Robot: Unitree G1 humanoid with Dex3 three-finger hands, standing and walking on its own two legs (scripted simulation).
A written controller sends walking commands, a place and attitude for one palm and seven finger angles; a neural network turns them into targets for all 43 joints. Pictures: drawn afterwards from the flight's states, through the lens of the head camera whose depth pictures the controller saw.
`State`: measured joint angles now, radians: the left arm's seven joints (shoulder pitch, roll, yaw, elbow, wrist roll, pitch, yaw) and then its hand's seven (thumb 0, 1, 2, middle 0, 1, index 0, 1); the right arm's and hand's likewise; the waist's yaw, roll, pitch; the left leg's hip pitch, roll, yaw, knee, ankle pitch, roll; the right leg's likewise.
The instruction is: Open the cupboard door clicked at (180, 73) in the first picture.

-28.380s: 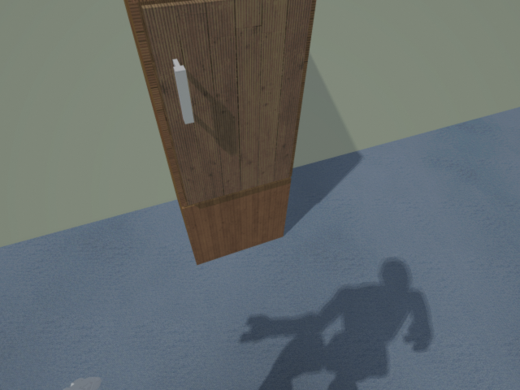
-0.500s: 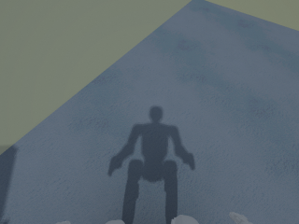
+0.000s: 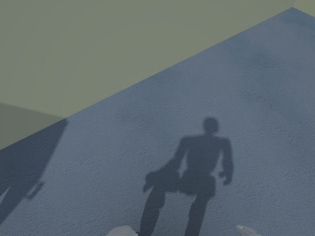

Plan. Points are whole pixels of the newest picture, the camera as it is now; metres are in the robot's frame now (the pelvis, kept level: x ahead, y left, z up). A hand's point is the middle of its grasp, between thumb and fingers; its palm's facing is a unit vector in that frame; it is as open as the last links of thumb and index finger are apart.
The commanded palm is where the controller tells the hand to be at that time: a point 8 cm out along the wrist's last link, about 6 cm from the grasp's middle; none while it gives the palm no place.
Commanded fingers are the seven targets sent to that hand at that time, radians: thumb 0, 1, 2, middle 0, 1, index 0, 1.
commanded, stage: turn to face it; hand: left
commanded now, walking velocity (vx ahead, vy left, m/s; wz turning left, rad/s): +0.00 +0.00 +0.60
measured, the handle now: out of the picture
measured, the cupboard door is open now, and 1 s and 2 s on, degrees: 45 45 45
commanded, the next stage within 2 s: none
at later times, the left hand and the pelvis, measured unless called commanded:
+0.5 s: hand out of the picture +0.07 +0.18 -0.14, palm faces +0.29 -0.91 -0.29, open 7.4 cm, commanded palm none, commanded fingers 0.00 0.90 0.90 -0.20 -0.30 -0.20 -0.30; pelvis +0.03 -0.04 +0.00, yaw +17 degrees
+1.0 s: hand out of the picture -0.02 +0.21 -0.16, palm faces +0.58 -0.77 -0.24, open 7.4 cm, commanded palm none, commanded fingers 0.00 0.90 0.90 -0.20 -0.30 -0.20 -0.30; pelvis +0.03 -0.01 +0.01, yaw +34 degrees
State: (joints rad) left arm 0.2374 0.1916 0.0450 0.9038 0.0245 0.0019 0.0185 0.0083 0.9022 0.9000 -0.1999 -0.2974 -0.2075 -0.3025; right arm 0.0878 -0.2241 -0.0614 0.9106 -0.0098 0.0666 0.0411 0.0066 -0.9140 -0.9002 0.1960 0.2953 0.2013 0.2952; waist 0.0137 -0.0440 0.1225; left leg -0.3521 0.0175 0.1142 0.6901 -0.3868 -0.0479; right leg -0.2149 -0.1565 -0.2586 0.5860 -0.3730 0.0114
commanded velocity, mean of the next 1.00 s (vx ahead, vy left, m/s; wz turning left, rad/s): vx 0.00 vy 0.00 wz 0.60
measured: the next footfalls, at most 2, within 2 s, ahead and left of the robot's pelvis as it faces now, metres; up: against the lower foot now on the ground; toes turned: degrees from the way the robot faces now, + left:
left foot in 0.04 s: +0.04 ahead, +0.12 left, +0.00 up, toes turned +8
right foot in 0.38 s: +0.09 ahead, -0.15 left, +0.00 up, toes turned +10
